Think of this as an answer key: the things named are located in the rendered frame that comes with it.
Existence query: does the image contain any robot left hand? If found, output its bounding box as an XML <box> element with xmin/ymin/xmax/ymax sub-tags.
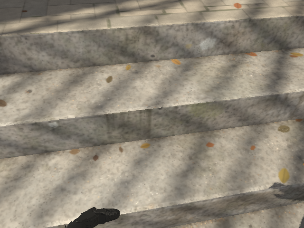
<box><xmin>65</xmin><ymin>207</ymin><xmax>120</xmax><ymax>228</ymax></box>

